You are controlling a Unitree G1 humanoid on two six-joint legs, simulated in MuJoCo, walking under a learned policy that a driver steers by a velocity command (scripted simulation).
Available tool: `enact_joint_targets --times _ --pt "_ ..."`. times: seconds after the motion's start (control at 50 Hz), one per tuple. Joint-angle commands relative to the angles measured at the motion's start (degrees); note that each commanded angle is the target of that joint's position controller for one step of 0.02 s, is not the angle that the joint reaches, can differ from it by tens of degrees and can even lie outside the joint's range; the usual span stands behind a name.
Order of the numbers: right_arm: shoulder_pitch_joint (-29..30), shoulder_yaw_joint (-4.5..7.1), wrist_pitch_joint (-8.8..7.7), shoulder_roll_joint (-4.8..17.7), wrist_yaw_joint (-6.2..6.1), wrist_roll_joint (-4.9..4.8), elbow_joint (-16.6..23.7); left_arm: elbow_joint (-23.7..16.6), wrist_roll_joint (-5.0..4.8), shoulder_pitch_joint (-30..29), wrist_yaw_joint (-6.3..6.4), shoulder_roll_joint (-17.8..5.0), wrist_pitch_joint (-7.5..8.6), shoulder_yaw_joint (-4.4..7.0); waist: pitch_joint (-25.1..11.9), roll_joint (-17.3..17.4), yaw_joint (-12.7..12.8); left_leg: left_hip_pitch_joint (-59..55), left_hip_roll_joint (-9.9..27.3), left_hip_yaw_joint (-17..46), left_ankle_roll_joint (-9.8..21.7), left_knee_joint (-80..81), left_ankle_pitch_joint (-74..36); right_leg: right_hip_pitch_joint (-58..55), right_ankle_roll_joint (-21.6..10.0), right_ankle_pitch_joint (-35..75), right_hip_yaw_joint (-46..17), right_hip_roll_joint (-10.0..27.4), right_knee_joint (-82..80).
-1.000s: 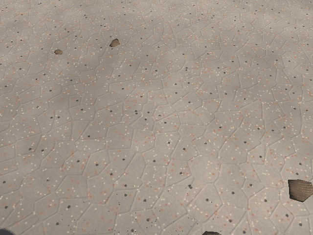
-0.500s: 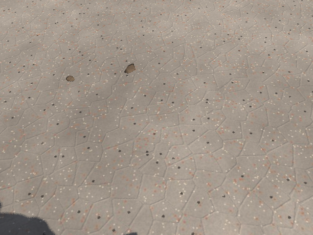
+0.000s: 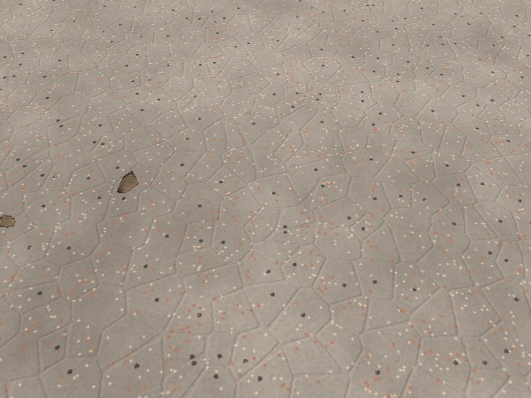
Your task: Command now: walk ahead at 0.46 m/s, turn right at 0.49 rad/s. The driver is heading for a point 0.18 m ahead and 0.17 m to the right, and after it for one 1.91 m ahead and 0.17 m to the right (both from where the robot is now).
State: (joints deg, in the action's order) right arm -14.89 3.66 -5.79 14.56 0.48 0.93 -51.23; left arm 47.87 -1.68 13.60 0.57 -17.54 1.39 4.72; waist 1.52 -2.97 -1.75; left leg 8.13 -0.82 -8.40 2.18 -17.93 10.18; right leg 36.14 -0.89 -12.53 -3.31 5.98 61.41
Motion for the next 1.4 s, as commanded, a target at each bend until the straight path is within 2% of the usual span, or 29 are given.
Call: enact_joint_targets --times 0.02,0.06,0.1,0.16,0.2,0.22,0.24,0.26,0.28,0.3,0.32,0.34,0.36,0.4,0.42,0.46,0.5,0.56,0.62,0.66,0.68,0.7,0.72,0.74,0.78,0.8,0.86,0.94,1.4 --pt "4.84 1.65 -1.00 7.81 -0.80 0.25 3.29 -3.69 0.43 0.47 -0.40 -1.41 -0.02 0.46 1.52 6.53 2.10 0.35 15.49 6.04 7.79 11.00 -13.95 2.70 0.77 8.53 -2.21 2.10 -6.66" --pt "5.76 1.82 -0.30 8.87 -1.52 0.12 3.36 -5.12 0.98 -3.06 -1.30 -0.29 0.43 -0.05 2.39 6.18 1.46 1.64 13.52 0.26 6.73 9.49 -22.54 -1.25 0.85 13.94 1.59 0.85 -15.71" --pt "3.90 2.13 0.56 10.12 -2.22 -0.39 2.78 -7.01 1.42 -6.96 -2.28 0.39 0.52 -0.39 1.91 5.84 -0.19 -0.36 14.12 -1.85 6.53 7.34 -28.51 -3.40 0.77 16.51 4.67 -0.54 -20.76" --pt "3.34 2.77 2.13 11.82 -2.64 -1.95 2.28 -9.05 1.37 -7.64 -3.45 -1.38 -0.17 0.26 0.35 6.93 0.46 -6.92 16.30 -2.39 5.41 2.00 -33.68 -4.29 -0.88 12.30 5.48 -1.85 -24.73" --pt "4.87 3.37 3.09 12.95 -3.00 -3.03 2.86 -9.20 1.67 -4.02 -3.80 -3.78 -0.56 1.36 -2.04 8.03 3.06 -9.03 16.70 -2.61 4.03 -5.84 -42.53 -8.98 -2.95 6.57 7.40 -4.59 -25.98" --pt "5.79 3.43 3.57 12.79 -3.07 -3.35 3.25 -8.17 1.57 1.07 -3.77 -5.70 -0.50 2.41 -4.49 7.19 5.88 -8.61 15.39 -3.22 2.70 -13.71 -43.35 -15.01 -4.45 7.41 8.25 -6.61 -29.09" --pt "5.07 2.95 3.74 11.35 -2.85 -3.05 3.33 -6.58 1.61 7.29 -2.90 -8.62 -0.36 3.86 -7.87 3.86 8.83 -4.87 11.97 -4.23 -0.13 -25.68 -36.34 -24.82 -6.40 15.42 7.28 -8.34 -34.42" --pt "1.63 1.31 3.52 6.27 -2.28 0.21 4.54 -7.00 1.59 8.20 -1.28 -14.28 -0.62 4.89 -11.88 -9.43 5.96 9.74 6.63 -4.37 -4.03 -43.54 0.11 -38.30 -10.40 42.61 -8.40 3.10 -32.49" --pt "-4.61 0.09 2.98 4.33 -1.38 0.88 5.67 -10.39 2.84 3.56 -1.26 -16.77 -0.30 4.46 -22.19 -14.41 0.93 25.71 -3.52 5.34 -7.00 -62.23 32.92 -51.56 -25.02 46.61 -34.76 16.84 -34.72" --pt "-0.89 1.17 2.68 9.46 -0.74 -1.09 4.56 -11.87 2.36 2.77 -1.94 -11.95 -0.25 3.31 -25.47 -3.19 5.37 27.22 -0.14 13.70 -5.69 -64.12 28.89 -48.59 -23.34 36.79 -31.30 15.36 -38.66" --pt "3.52 1.30 2.84 9.80 -0.79 -2.60 5.78 -11.98 1.95 -0.46 -1.97 -9.07 0.11 2.35 -18.33 -1.09 4.74 29.49 2.03 12.60 -4.38 -61.75 23.79 -42.32 -20.02 29.67 -23.71 12.68 -39.54" --pt "4.57 1.24 3.40 8.76 -1.60 -2.01 5.02 -11.49 1.29 -3.09 -1.76 -6.91 0.13 1.71 -12.40 3.25 3.06 29.17 4.69 11.99 -4.37 -56.80 19.89 -34.52 -16.46 24.42 -18.30 9.61 -40.59" --pt "5.01 1.56 4.27 9.39 -2.36 -1.18 4.76 -11.36 1.27 -4.84 -1.36 -5.21 0.02 1.11 -9.87 1.81 2.01 26.35 6.10 12.32 -4.41 -52.48 17.47 -28.07 -14.89 21.49 -15.51 7.95 -41.76" --pt "3.14 1.80 5.55 9.04 -2.77 -0.89 4.11 -11.25 2.78 -5.80 -0.99 -5.83 0.02 1.07 -8.93 -1.46 0.33 19.74 5.36 11.37 -4.74 -49.76 14.05 -20.50 -14.47 21.24 -12.47 5.64 -43.97" --pt "2.30 1.66 5.73 8.28 -2.98 -0.85 3.71 -11.05 3.02 -5.88 -0.80 -6.04 0.24 1.07 -9.28 -1.68 -0.01 18.64 5.18 11.19 -5.04 -47.33 13.28 -19.72 -14.65 22.79 -11.09 5.22 -44.21" --pt "2.89 1.32 5.87 7.18 -3.39 -0.72 3.55 -10.38 2.84 -5.82 -0.31 -6.01 0.41 1.01 -9.84 -1.69 0.21 18.49 5.23 11.41 -5.80 -41.26 11.79 -20.57 -14.56 23.10 -9.81 4.93 -44.17" --pt "4.18 1.00 6.12 6.58 -3.50 -0.74 3.46 -9.87 2.74 -6.36 0.16 -5.64 0.02 0.79 -10.13 -2.27 0.80 16.93 5.63 11.65 -6.32 -35.58 9.23 -20.64 -13.75 16.59 -9.15 4.34 -44.67" --pt "6.27 0.85 6.33 6.66 -3.30 -1.11 3.38 -9.01 3.03 -7.05 0.35 -5.14 -0.61 0.36 -8.04 -3.68 1.93 13.27 5.29 11.08 -6.46 -28.04 6.92 -18.44 -12.76 3.58 -9.46 3.56 -46.42" --pt "6.22 0.76 5.75 6.48 -2.79 -1.07 2.85 -7.66 2.84 -6.84 0.15 -3.95 -1.04 -0.34 -6.25 -3.55 1.92 9.59 4.33 10.05 -5.64 -19.27 6.38 -18.90 -11.50 -1.66 -10.69 3.40 -45.02" --pt "4.01 0.42 5.12 5.80 -2.07 -0.23 1.66 -6.36 2.23 -5.79 0.09 -2.14 -1.24 -1.20 -5.48 -1.79 0.12 2.52 3.85 9.27 -3.76 -6.64 -2.34 -17.46 -7.88 -3.61 -9.74 1.28 -42.56" --pt "3.23 0.61 4.83 7.97 -1.93 0.61 1.60 -5.57 2.67 -3.64 0.04 -0.96 -0.96 -1.66 -5.57 1.16 0.88 -0.63 8.19 13.93 -2.05 -4.67 -7.49 -16.05 -4.91 -4.34 -8.27 -0.94 -39.69" --pt "4.65 1.36 4.84 12.23 -2.09 0.51 1.88 -5.40 3.20 -0.46 -0.26 -0.94 -0.56 -1.42 -5.11 9.61 4.81 -0.13 12.77 17.61 0.77 -5.59 -11.99 -14.80 -2.72 -6.58 -3.55 -5.89 -35.64" --pt "6.61 0.93 4.86 9.33 -1.76 0.17 0.93 -5.59 3.22 -2.15 -0.22 0.10 -0.56 -1.56 -4.85 14.24 5.11 7.60 12.30 18.46 2.62 -3.45 0.74 -20.58 -1.06 -3.70 -0.19 -7.51 -35.56" --pt "8.05 0.25 4.50 6.61 -1.43 0.22 1.38 -5.62 3.21 -5.30 -0.15 -1.64 -0.79 -1.26 -3.46 12.14 3.82 10.98 9.92 17.07 1.06 -2.05 7.13 -24.10 -0.90 -0.66 -0.80 -6.82 -35.20" --pt "7.96 0.05 3.66 6.99 -1.29 0.21 0.89 -5.22 2.62 -6.65 0.28 -2.50 -1.81 -0.80 -2.28 10.05 2.86 11.40 7.31 14.08 -1.64 -2.75 6.33 -25.00 -2.19 2.49 -2.07 -5.78 -35.14" --pt "7.36 0.04 3.28 7.09 -1.38 0.01 0.35 -4.81 2.73 -6.06 0.34 -2.43 -2.07 -0.79 -2.26 8.86 2.66 10.21 6.78 13.42 -2.05 -3.59 4.73 -24.85 -2.53 3.93 -2.61 -5.35 -35.64" --pt "4.88 -0.12 3.22 6.90 -1.89 -0.55 -1.25 -3.46 2.46 -5.94 0.27 -1.67 -1.72 -0.80 -3.16 5.37 1.53 6.60 5.84 12.20 -1.97 -5.89 -0.87 -24.49 -2.76 8.46 -2.87 -4.98 -35.73" --pt "4.73 -0.36 3.78 6.50 -2.17 -0.61 -2.41 -1.45 2.15 -5.95 0.37 -1.40 -1.49 -0.67 -3.77 3.48 0.97 4.57 5.23 11.57 -1.54 -6.77 -4.00 -25.30 -2.26 11.96 -2.68 -4.98 -35.42" --pt "4.30 -1.22 4.87 5.38 -2.40 -0.53 -8.18 9.78 1.74 -6.80 1.44 -2.13 -1.79 -1.12 -1.12 3.13 1.34 3.62 2.97 9.79 -1.73 -4.35 -1.64 -27.04 -1.37 10.10 -1.90 -4.85 -37.18"
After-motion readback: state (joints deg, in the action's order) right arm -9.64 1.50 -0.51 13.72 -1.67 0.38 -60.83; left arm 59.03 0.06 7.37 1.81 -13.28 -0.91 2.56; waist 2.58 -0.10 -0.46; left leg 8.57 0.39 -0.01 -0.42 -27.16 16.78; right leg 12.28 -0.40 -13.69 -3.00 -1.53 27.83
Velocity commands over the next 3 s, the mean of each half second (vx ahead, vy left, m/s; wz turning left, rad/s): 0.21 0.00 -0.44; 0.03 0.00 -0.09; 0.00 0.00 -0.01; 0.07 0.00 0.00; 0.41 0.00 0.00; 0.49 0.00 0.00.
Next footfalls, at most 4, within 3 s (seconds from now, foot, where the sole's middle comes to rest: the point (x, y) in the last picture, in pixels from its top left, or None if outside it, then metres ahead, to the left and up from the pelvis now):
0.24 right None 0.28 -0.14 -0.78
0.68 left None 0.31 0.10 -0.78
2.52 left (266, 317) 0.72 -0.01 -0.78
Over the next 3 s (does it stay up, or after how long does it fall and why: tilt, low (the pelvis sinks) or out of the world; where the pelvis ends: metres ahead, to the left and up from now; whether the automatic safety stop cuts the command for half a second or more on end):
stays up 0.77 -0.13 -0.01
